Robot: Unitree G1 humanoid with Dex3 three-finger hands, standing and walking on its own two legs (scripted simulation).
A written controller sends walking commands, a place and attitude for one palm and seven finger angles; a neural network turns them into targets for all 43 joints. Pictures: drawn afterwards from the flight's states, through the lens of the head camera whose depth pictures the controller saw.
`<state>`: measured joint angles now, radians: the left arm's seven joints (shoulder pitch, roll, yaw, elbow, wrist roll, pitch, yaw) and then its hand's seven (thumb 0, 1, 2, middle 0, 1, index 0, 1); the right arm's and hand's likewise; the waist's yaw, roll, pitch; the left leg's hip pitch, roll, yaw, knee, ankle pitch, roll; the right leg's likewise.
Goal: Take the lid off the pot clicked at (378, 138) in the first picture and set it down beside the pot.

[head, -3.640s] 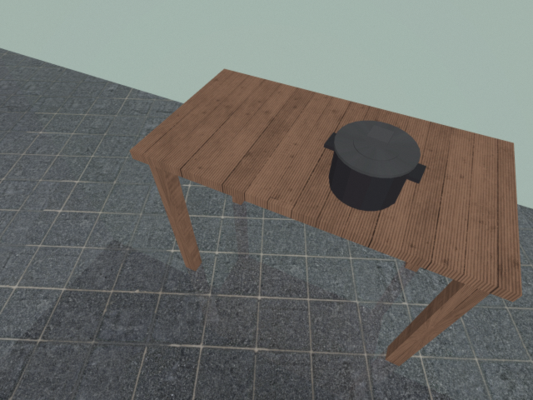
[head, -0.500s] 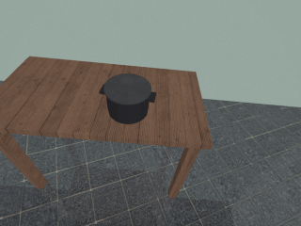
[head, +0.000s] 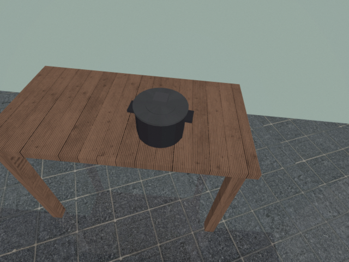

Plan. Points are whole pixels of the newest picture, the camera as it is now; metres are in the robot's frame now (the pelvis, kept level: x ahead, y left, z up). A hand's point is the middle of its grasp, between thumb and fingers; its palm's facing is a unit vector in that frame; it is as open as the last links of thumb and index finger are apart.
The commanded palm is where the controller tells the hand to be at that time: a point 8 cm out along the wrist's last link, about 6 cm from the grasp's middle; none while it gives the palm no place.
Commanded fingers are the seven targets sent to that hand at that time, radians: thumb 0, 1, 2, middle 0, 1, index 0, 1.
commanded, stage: come to a stop and stand still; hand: left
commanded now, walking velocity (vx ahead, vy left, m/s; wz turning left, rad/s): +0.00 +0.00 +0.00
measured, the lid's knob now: (160, 99) +0.58 +0.09 +0.04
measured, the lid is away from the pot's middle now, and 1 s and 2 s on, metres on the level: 0.00 0.00 0.00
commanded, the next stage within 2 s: look again from close up in 0.52 s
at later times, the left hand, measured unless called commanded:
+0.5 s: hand out of the picture +0.02 +0.17 -0.18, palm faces +0.02 -0.99 -0.16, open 7.4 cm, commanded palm none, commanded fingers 0.00 0.90 0.90 -0.20 -0.30 -0.20 -0.30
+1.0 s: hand out of the picture +0.00 +0.16 -0.18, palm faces +0.02 -0.99 -0.15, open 7.4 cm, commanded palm none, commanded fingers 0.00 0.90 0.90 -0.20 -0.30 -0.20 -0.30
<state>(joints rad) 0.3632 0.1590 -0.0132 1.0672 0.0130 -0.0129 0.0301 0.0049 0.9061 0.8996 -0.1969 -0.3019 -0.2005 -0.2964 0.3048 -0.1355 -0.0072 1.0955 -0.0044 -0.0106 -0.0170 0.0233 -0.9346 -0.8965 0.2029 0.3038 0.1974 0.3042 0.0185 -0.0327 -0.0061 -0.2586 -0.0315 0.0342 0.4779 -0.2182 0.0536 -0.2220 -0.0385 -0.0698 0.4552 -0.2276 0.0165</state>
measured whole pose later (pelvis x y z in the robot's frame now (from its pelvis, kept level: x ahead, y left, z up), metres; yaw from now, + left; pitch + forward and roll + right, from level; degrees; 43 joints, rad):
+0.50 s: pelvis +0.03 +0.00 +0.00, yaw -1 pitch -1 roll +0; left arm 0.32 0.17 -0.02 1.10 0.01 -0.02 0.03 0.00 0.91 0.90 -0.20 -0.30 -0.20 -0.30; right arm 0.26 -0.15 0.00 1.12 0.00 -0.02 -0.03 0.01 -0.94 -0.90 0.20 0.30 0.20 0.30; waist 0.02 -0.03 0.01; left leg -0.17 -0.03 0.04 0.43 -0.24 0.05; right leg -0.14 -0.04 -0.06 0.42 -0.25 0.02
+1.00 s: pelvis +0.02 +0.00 +0.00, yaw -1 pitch -2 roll +0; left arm 0.34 0.16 -0.02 1.11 0.01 -0.02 0.03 0.00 0.91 0.90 -0.20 -0.30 -0.20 -0.30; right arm 0.29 -0.13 0.00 1.15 0.00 -0.02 -0.02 0.01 -0.92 -0.90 0.20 0.30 0.20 0.30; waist 0.02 -0.03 0.02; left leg -0.16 -0.03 0.05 0.41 -0.23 0.05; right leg -0.13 -0.04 -0.06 0.40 -0.24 0.02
